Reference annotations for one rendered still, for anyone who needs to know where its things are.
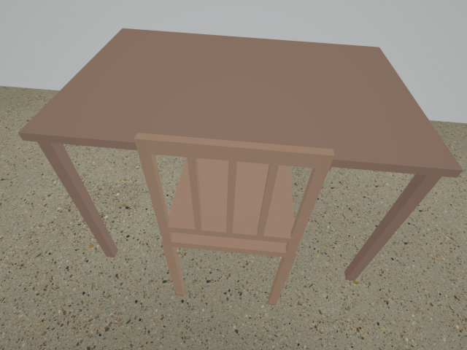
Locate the chair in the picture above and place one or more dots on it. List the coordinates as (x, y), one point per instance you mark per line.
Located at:
(232, 196)

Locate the table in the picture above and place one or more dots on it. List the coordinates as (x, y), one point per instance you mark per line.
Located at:
(348, 98)

